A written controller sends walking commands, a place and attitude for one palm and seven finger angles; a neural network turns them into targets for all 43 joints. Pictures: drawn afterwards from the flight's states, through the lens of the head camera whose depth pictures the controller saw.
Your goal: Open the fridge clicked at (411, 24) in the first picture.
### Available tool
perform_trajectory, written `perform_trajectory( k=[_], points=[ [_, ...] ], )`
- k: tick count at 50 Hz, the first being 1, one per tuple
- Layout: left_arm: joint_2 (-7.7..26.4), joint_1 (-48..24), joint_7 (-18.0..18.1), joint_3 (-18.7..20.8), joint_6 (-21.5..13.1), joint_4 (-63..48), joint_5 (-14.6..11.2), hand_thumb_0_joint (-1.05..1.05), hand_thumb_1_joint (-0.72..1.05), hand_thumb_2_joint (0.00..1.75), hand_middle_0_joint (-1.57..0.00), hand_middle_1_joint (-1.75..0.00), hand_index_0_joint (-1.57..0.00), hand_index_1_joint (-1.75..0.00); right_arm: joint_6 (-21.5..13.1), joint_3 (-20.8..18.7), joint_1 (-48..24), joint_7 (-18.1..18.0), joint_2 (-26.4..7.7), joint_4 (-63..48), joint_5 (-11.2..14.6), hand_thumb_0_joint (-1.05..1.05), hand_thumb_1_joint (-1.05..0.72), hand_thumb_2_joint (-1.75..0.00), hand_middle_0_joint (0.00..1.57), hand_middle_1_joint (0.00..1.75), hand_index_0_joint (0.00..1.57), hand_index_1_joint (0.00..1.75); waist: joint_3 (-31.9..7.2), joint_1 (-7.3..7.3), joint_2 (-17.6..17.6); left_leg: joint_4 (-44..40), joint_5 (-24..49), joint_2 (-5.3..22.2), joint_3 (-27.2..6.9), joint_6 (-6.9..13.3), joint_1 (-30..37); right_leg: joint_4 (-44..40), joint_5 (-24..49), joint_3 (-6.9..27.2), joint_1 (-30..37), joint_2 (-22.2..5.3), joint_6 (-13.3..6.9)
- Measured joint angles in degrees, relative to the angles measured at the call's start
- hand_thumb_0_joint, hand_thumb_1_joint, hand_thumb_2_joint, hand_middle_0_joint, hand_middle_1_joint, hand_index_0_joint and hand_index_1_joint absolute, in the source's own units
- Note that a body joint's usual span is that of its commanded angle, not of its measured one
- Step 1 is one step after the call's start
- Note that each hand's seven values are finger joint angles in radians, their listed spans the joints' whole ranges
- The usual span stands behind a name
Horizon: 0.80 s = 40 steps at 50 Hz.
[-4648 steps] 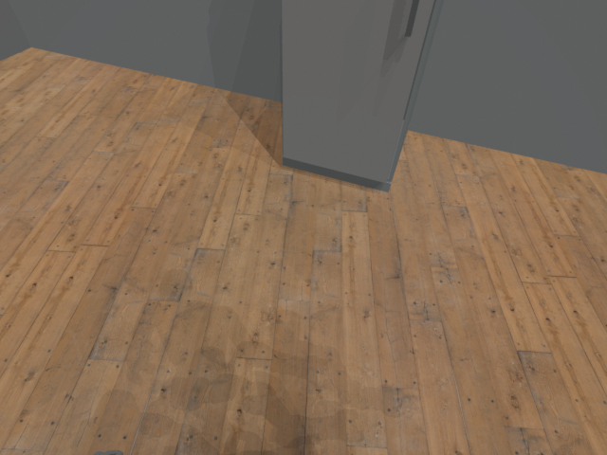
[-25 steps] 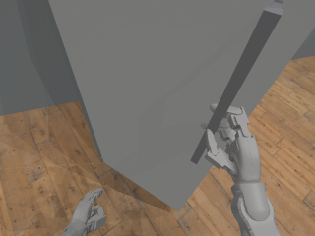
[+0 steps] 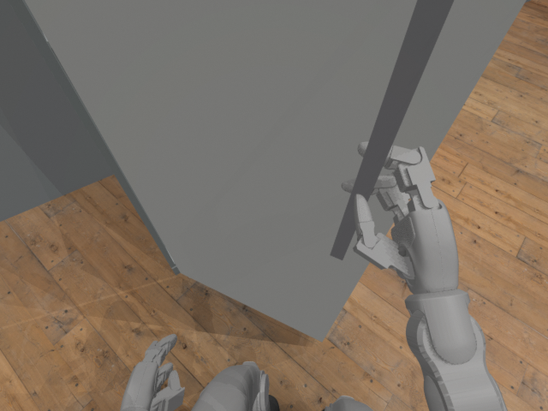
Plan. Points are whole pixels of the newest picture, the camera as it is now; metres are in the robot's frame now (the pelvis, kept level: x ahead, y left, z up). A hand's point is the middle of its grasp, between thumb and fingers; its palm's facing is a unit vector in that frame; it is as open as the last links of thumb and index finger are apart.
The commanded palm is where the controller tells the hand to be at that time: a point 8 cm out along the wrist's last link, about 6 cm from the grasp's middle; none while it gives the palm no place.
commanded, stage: walk backward, drawing the door open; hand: right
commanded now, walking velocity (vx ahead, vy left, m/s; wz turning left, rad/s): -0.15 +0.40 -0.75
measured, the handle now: (377, 151) +0.35 -0.04 +0.22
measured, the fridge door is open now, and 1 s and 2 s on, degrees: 58 82 87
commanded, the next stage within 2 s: stop walking and hold the door back in 1.14 s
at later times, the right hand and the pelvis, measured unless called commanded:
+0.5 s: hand (312, 262) +0.25 +0.01 +0.17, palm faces +0.38 +0.89 -0.23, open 7.5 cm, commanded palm +0.20 -0.03 +0.18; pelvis +0.02 +0.24 +0.02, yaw -24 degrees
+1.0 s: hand (169, 358) +0.14 +0.12 +0.17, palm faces +0.78 +0.57 -0.25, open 7.5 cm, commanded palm +0.08 +0.11 +0.17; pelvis +0.09 +0.43 +0.03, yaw -48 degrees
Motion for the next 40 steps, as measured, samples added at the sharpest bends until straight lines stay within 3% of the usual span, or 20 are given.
perform_trajectory(
  k=[2, 4, 7, 9, 10, 11, 13, 15, 16, 17, 18, 20, 22, 26, 28, 29, 32, 34, 37, 40],
  points=[
    [-0.5, -1.4, -1.1, -0.3, -0.2, 0.7, 0.3, 0.02, 0.9, 0.9, -0.2, -0.3, -0.2, -0.3, -1.6, -1.0, -1.9, 1.0, -0.9, 1.3, 0.5, -0.05, -0.75, -0.87, 0.29, 1.19, 0.07, 1.05, 2.4, -0.22, -0.3, 10.5, -1.8, -1.3, -6.1, -1.9, -3.1, -1.8, 1.7, 3.2, -0.1, -0.4, 1.8],
    [-0.2, -2.5, -2.1, -0.3, -0.1, 1.2, 0.0, 0.02, 0.9, 0.9, -0.2, -0.3, -0.2, -0.3, -2.0, -1.5, -3.1, 1.8, -1.2, 1.7, 0.4, -0.05, -0.73, -0.88, 0.3, 1.2, 0.08, 1.07, 3.4, -0.85, -2.4, 11.5, -0.6, -1.3, -9.5, -2.8, -3.3, -5.2, 4.2, 7.2, -0.8, -1.8, 3.0],
    [0.5, -3.2, -2.8, 0.2, 0.2, 1.5, -1.1, 0.02, 0.9, 0.9, -0.2, -0.3, -0.2, -0.3, -1.9, -1.6, -3.7, 2.3, -0.9, 2.0, 0.8, -0.04, -0.71, -0.91, 0.3, 1.21, 0.1, 1.08, 2.5, -2.87, -4.9, -4.9, -0.4, 0.3, -11.9, -3.1, 4.5, -9.2, 6.9, 12.4, -2.5, -4.2, 4.1],
    [0.0, -3.1, -2.9, 0.3, 0.6, 1.0, -2.1, 0.02, 0.9, 0.9, -0.21, -0.3, -0.2, -0.3, -1.5, -2.5, -3.3, 2.2, -2.1, 1.0, 1.1, -0.05, -0.7, -0.94, 0.32, 1.23, 0.1, 1.07, 0.4, -4.17, -3.3, -18.3, 1.5, 2.1, -12.1, -3.1, 12.2, -9.3, 6.9, 14.3, -4.3, -4.1, 4.6],
    [0.2, -3.9, -2.9, 0.2, 1.0, 0.9, -2.5, 0.02, 0.9, 0.9, -0.21, -0.3, -0.2, -0.3, -1.8, -3.6, -3.0, 2.1, -2.2, 0.7, 0.9, -0.06, -0.69, -0.96, 0.32, 1.25, 0.1, 1.07, 0.1, -4.77, -3.3, -20.9, 0.2, 1.8, -11.0, -4.1, 13.6, -8.0, 6.2, 15.2, -5.3, -4.6, 4.1],
    [0.9, -5.3, -2.7, 0.4, 1.4, 0.9, -2.8, 0.02, 0.9, 0.9, -0.21, -0.3, -0.2, -0.3, -2.2, -4.7, -2.6, 1.9, -1.9, 0.6, 0.8, -0.06, -0.68, -0.97, 0.33, 1.26, 0.1, 1.06, 0.8, -4.48, -4.4, -19.9, -0.3, 0.6, -9.5, -3.7, 13.6, -5.6, 4.5, 15.9, -6.3, -5.4, 3.1],
    [2.0, -6.9, -1.7, 1.3, 2.1, 0.9, -3.3, 0.02, 0.9, 0.9, -0.21, -0.3, -0.2, -0.3, -2.1, -5.9, -1.8, 2.1, -1.8, 0.6, 1.4, -0.06, -0.67, -1.0, 0.33, 1.26, 0.1, 1.06, 1.5, -3.08, -4.5, -17.6, -1.1, 0.6, -6.6, -1.8, 14.0, 3.8, -3.4, 11.9, -8.3, -4.0, 1.9],
    [2.9, -7.1, -0.3, 1.6, 2.2, 0.3, -3.1, 0.02, 0.9, 0.9, -0.2, -0.3, -0.2, -0.3, -2.1, -6.3, -0.8, 2.4, -1.8, 0.6, 1.7, -0.06, -0.66, -1.01, 0.33, 1.26, 0.1, 1.06, 1.0, -2.9, -2.6, -16.2, -2.0, 2.1, -4.8, -0.1, 14.3, 9.4, -8.6, 5.4, -7.8, -1.7, 1.1],
    [3.5, -7.1, 0.3, 1.4, 2.0, -0.2, -2.9, 0.02, 0.9, 0.9, -0.2, -0.3, -0.2, -0.3, -2.3, -6.5, -0.1, 2.7, -1.7, 0.5, 1.6, -0.06, -0.66, -1.02, 0.34, 1.27, 0.11, 1.06, 0.6, -2.94, -1.7, -14.7, -2.3, 2.8, -4.0, 0.5, 13.7, 7.9, -8.1, 2.3, -6.1, -0.7, 0.8],
    [4.1, -7.1, 0.7, 1.2, 1.8, -1.0, -2.6, 0.02, 0.9, 0.9, -0.2, -0.3, -0.2, -0.3, -2.6, -7.0, 0.7, 2.8, -1.6, 0.3, 1.5, -0.06, -0.66, -1.03, 0.34, 1.27, 0.11, 1.06, 0.2, -3.19, -1.4, -11.2, -1.9, 3.1, -3.1, 0.7, 12.0, 3.6, -3.0, 0.1, -3.4, -0.2, -0.1],
    [4.9, -7.0, 0.9, 1.3, 1.6, -2.0, -2.2, 0.02, 0.9, 0.9, -0.2, -0.3, -0.2, -0.3, -3.0, -7.5, 1.5, 2.9, -1.5, 0.0, 1.5, -0.06, -0.65, -1.04, 0.34, 1.28, 0.11, 1.06, -0.5, -3.76, -2.3, -5.5, 0.0, 2.2, -2.6, -0.4, 8.9, -1.3, 6.0, 0.2, -0.6, -1.0, -1.8],
    [3.8, -8.0, 0.0, 2.1, 1.6, -2.2, -1.6, 0.02, 0.9, 0.9, -0.2, -0.3, -0.2, -0.3, -4.1, -9.1, 0.9, 2.8, -3.1, 1.0, 1.8, -0.07, -0.64, -1.07, 0.35, 1.29, 0.1, 1.05, 1.0, -4.56, -0.4, 5.9, -5.2, 0.6, -6.0, -1.8, 4.1, -2.9, 2.6, 1.3, 1.5, -1.4, 0.4],
    [3.2, -8.3, -1.0, 2.1, 1.8, -2.7, -1.1, 0.01, 0.9, 0.9, -0.2, -0.3, -0.19, -0.3, -4.0, -10.8, 0.4, 2.8, -3.7, 1.8, 1.9, -0.07, -0.63, -1.09, 0.35, 1.29, 0.1, 1.05, 2.0, -4.8, -0.1, 9.2, -7.3, -0.7, -8.2, -2.8, 0.7, -5.3, 1.6, 3.9, 2.4, -2.5, 2.7],
    [3.4, -6.9, -1.2, 2.1, 1.6, -4.4, -1.6, 0.01, 0.9, 0.9, -0.2, -0.3, -0.2, -0.3, -2.4, -13.2, 0.7, 1.8, -3.5, 2.2, 2.9, -0.06, -0.65, -1.1, 0.34, 1.26, 0.08, 1.05, 2.3, -5.1, -3.6, -7.8, 0.1, 0.6, -9.9, -3.9, 3.6, -8.0, 3.5, 11.0, 1.6, -5.8, 4.0],
    [2.7, -5.6, -1.1, 1.4, 2.1, -5.3, -2.4, 0.01, 0.9, 0.9, -0.2, -0.3, -0.2, -0.3, -1.0, -15.2, 1.4, 0.9, -4.4, 1.4, 3.5, -0.07, -0.66, -1.13, 0.33, 1.25, 0.05, 1.03, 1.1, -5.71, -2.8, -16.1, 5.3, 2.5, -9.7, -3.7, 6.8, -4.0, -0.8, 12.2, -0.7, -6.3, 2.7],
    [2.9, -6.0, -0.9, 1.1, 2.5, -5.0, -2.6, 0.01, 0.9, 0.9, -0.2, -0.3, -0.2, -0.3, -0.8, -16.3, 1.8, 0.3, -4.0, 1.1, 3.4, -0.07, -0.66, -1.14, 0.33, 1.25, 0.05, 1.03, 1.5, -5.39, -3.4, -14.5, 6.2, 2.0, -8.3, -2.7, 6.2, 1.1, -5.4, 12.7, -2.7, -6.4, 1.9],
    [3.4, -6.7, -0.4, 1.5, 3.9, -2.9, -2.3, 0.01, 0.9, 0.9, -0.2, -0.3, -0.2, -0.3, 0.0, -17.9, 3.7, -0.7, -2.8, 0.3, 3.0, -0.07, -0.67, -1.16, 0.32, 1.23, 0.03, 1.03, 2.1, -4.6, -2.9, -12.3, 4.9, 3.0, -5.6, 0.5, 5.9, 24.5, -14.7, 8.7, -8.8, -2.2, 1.0],
    [3.5, -6.2, 0.0, 1.7, 4.5, -2.2, -1.9, 0.01, 0.9, 0.9, -0.2, -0.3, -0.2, -0.3, -0.4, -18.0, 5.4, -0.9, -2.5, 0.2, 2.9, -0.07, -0.68, -1.16, 0.31, 1.21, 0.02, 1.04, 2.3, -4.05, -2.3, -14.4, 5.5, 4.0, -3.6, 1.6, 7.4, 30.9, -16.0, 3.4, -9.1, -0.4, 1.5],
    [3.4, -4.2, 0.9, 1.3, 5.2, -2.4, -1.5, 0.02, 0.9, 0.9, -0.2, -0.3, -0.2, -0.3, -0.9, -17.4, 7.7, -1.0, -3.0, -0.2, 2.8, -0.06, -0.68, -1.14, 0.31, 1.18, 0.02, 1.07, 1.4, -3.52, -0.9, -17.9, 7.1, 5.2, 0.0, 3.0, 8.8, 25.9, -18.6, -3.4, -5.6, 1.3, 1.7],
    [3.2, -2.2, 1.4, 0.5, 4.9, -2.9, -1.0, 0.02, 0.9, 0.9, -0.2, -0.3, -0.2, -0.3, -1.4, -16.6, 9.2, -0.7, -3.8, -1.2, 2.4, -0.06, -0.67, -1.14, 0.32, 1.18, 0.03, 1.07, -0.8, -3.7, 0.3, -19.9, 8.0, 5.3, 3.7, 4.3, 8.2, 11.8, -17.5, -7.2, 0.1, 2.1, 1.3]
  ],
)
